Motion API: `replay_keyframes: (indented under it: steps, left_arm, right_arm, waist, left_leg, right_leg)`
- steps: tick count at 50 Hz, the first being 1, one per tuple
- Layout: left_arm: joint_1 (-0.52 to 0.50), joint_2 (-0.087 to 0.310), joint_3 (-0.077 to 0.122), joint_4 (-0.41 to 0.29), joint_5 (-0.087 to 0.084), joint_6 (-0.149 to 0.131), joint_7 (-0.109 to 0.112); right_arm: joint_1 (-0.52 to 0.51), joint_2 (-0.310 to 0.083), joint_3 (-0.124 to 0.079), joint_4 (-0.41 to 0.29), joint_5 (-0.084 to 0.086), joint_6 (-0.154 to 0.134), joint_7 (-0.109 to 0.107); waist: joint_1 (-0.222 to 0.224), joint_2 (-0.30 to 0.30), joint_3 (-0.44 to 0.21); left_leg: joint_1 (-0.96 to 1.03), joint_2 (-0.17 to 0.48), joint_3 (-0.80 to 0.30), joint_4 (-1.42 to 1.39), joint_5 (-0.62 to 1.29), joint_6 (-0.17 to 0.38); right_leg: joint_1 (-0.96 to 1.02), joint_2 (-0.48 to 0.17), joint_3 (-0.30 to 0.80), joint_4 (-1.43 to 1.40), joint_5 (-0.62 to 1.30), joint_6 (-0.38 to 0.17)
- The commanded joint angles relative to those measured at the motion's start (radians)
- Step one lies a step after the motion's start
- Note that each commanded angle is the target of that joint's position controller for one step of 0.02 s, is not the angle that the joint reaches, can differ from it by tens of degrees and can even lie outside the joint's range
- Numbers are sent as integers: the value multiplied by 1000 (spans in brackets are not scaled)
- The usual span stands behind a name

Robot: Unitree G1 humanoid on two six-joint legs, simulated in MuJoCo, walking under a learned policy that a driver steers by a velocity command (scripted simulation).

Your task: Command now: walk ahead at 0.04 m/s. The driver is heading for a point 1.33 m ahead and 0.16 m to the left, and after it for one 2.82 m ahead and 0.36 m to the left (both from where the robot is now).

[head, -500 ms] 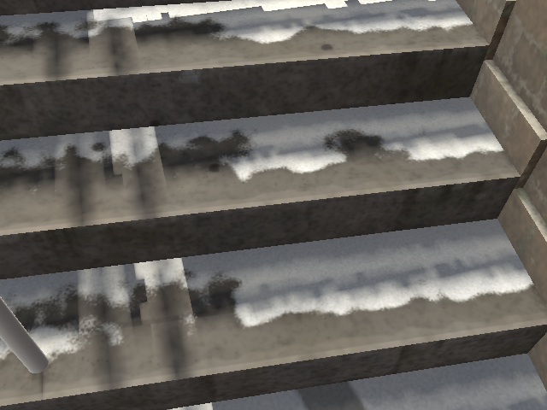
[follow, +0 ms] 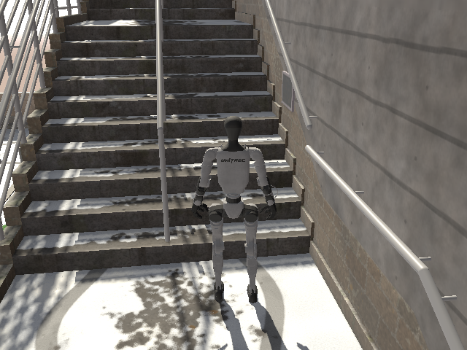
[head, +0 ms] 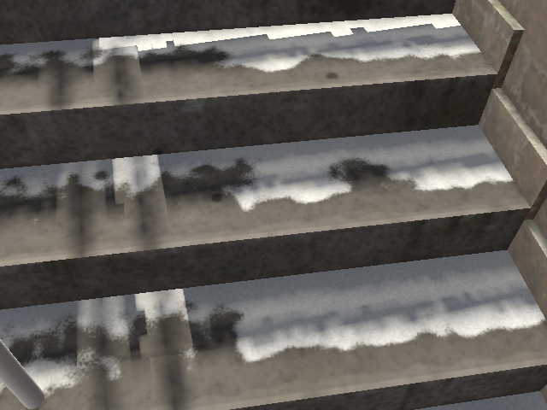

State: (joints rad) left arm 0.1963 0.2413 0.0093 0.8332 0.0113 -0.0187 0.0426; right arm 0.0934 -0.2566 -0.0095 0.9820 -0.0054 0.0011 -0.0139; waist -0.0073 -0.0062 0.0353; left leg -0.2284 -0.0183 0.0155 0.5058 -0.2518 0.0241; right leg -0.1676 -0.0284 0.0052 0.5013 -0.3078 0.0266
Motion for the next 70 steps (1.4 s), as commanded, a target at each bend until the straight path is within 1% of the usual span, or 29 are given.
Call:
replay_keyframes:
  steps: [1,6,11,13,14,16,18,24,28,30,31,32,34,37,42,49,51,52,53,54,55,57,58,59,60,62,64,67,70]
  left_arm:
    - [28,105,26,-11,2,-2,3]
    - [22,92,28,10,-12,-15,5]
    - [34,89,29,22,-27,-78,-13]
    - [135,131,43,68,-18,-85,-27]
    - [219,186,63,102,-27,-84,-30]
    - [355,205,74,127,-18,-80,-35]
    - [297,175,67,114,-1,-81,-34]
    - [174,185,66,78,-23,-67,-17]
    - [145,212,78,78,-38,-69,-21]
    - [124,190,66,68,-26,-65,-23]
    - [134,102,37,48,8,-71,-24]
    - [263,9,14,49,-21,-87,-29]
    - [143,138,43,28,-69,-103,-42]
    - [143,74,36,23,-41,-61,-30]
    - [111,-33,3,-17,-22,-24,-14]
    - [-166,-125,-90,-241,-39,-76,-28]
    - [-322,-141,-124,-358,-26,-91,-54]
    - [-358,-117,-130,-383,-2,-89,-71]
    - [-422,-165,-150,-428,18,-93,-72]
    - [-380,-131,-130,-419,5,-102,-74]
    - [-233,-70,-100,-389,-24,-104,-67]
    - [78,91,-28,-297,-31,-91,-60]
    - [225,175,2,-229,9,-83,-74]
    - [352,258,33,-119,52,-63,-76]
    - [385,213,31,-78,69,-50,-51]
    - [240,34,-2,25,-5,-53,-68]
    - [136,-139,-45,121,23,-67,-89]
    - [126,-134,-40,178,21,-64,-99]
    - [148,-96,-54,197,47,-73,-91]
  right_arm:
    - [-16,-104,-18,-12,0,-8,-4]
    - [15,-149,-38,19,17,-18,-8]
    - [21,-178,-50,9,25,-59,1]
    - [-66,-141,-43,-29,23,-74,7]
    - [-91,-103,-34,-49,15,-91,11]
    - [-171,-122,-35,-86,11,-119,24]
    - [-150,-100,-29,-94,46,-109,39]
    - [-233,-24,7,-151,8,-106,60]
    - [-41,-138,-36,-120,20,-87,42]
    - [186,-183,-75,-51,11,-81,33]
    - [346,-259,-92,-11,5,-71,18]
    - [349,-289,-86,-15,-23,-79,30]
    - [206,-151,-58,-25,14,-88,41]
    - [83,-73,-24,-36,-24,-77,56]
    - [275,-41,4,52,-27,-70,36]
    - [487,-22,21,102,-21,-33,-12]
    - [467,-18,31,80,17,-21,-28]
    - [473,-25,29,64,16,-19,-33]
    - [498,-42,22,93,58,-27,-50]
    - [486,-56,24,88,71,-40,-46]
    - [521,-120,18,100,47,-54,-31]
    - [446,-240,-16,86,19,-42,-24]
    - [404,-218,-22,41,-2,-41,-32]
    - [486,-26,1,26,-1,-69,6]
    - [461,-16,-18,51,-18,-100,50]
    - [169,81,-3,-116,22,-104,69]
    - [114,117,26,-207,13,-91,65]
    - [219,194,82,-206,19,-82,69]
    - [159,159,90,-206,18,-51,41]
  waist:
    - [4,-1,-83]
    - [-11,77,57]
    - [12,137,60]
    - [57,11,28]
    - [71,-157,-3]
    - [136,-241,12]
    - [80,-103,31]
    - [46,-104,32]
    - [-65,-142,-70]
    - [-174,-96,-157]
    - [-192,133,-228]
    - [-101,331,-321]
    - [-78,150,-58]
    - [28,82,22]
    - [14,98,26]
    - [-33,43,100]
    - [-30,3,110]
    - [-40,-29,71]
    - [-37,48,22]
    - [-4,66,-62]
    - [67,232,-198]
    - [254,360,-329]
    - [284,234,-391]
    - [205,-353,-515]
    - [190,-300,-574]
    - [92,-45,-167]
    - [-14,-7,-22]
    - [-96,14,8]
    - [-82,-16,2]
  left_leg:
    - [68,52,-56,-80,179,33]
    - [-38,97,-167,-168,-425,100]
    - [7,239,-369,-235,-348,184]
    - [-88,103,-166,-64,-93,110]
    - [-215,-8,-3,152,29,47]
    - [-589,-11,12,484,-336,1]
    - [-709,89,-50,623,-297,29]
    - [-248,31,78,179,118,-26]
    - [-13,-11,48,116,130,31]
    - [270,-15,45,26,127,83]
    - [493,206,-243,-13,117,144]
    - [572,415,-751,-211,26,326]
    - [304,362,-610,-309,-358,297]
    - [-38,265,-391,-340,-248,228]
    - [-100,256,-264,-322,-113,275]
    - [224,314,-245,-270,9,188]
    - [32,240,-157,-359,-52,157]
    - [-134,233,-130,-490,31,192]
    - [-217,262,-142,-604,240,195]
    - [-161,218,-63,-540,686,181]
    - [-33,242,-38,-407,1339,190]
    - [352,261,-36,-15,1876,131]
    - [244,234,-92,248,1639,122]
    - [-181,-24,-131,673,624,82]
    - [-275,-146,-336,1119,64,62]
    - [-555,-63,-265,1353,28,110]
    - [-689,-22,-234,1547,64,170]
    - [-858,-22,-255,1607,159,191]
    - [-952,-22,-134,1620,244,108]
  right_leg:
    - [6,-17,15,-86,185,-18]
    - [-149,35,-26,-2,-202,-54]
    - [-164,20,-18,34,-106,-111]
    - [19,-10,60,-70,14,-140]
    - [181,-88,198,-132,148,-170]
    - [423,-334,506,-231,441,-302]
    - [451,-347,415,-235,489,-290]
    - [65,-132,63,-375,479,-172]
    - [90,-183,59,-184,730,-142]
    - [-30,-119,15,152,763,-97]
    - [-286,-26,-21,544,241,-52]
    - [-524,109,90,837,-294,-37]
    - [-677,-17,80,1001,-173,-67]
    - [-618,-87,49,1104,-18,-61]
    - [-896,-61,-19,1437,36,-4]
    - [-1516,-29,116,1721,-85,-33]
    - [-1358,-85,-23,1355,15,-11]
    - [-1071,-98,-162,1146,129,-12]
    - [-756,-116,-167,943,85,-37]
    - [-507,-44,-246,829,48,-63]
    - [-309,50,-287,853,-6,-89]
    - [-234,101,-146,528,-80,-149]
    - [-52,14,140,427,6,-208]
    - [278,-256,731,33,3,-413]
    - [271,-348,1098,-212,-57,-426]
    - [-49,-290,723,-143,-323,-263]
    - [-254,-222,431,-128,-192,-206]
    - [-280,-174,166,-129,16,-171]
    - [-347,-165,54,-201,18,-182]
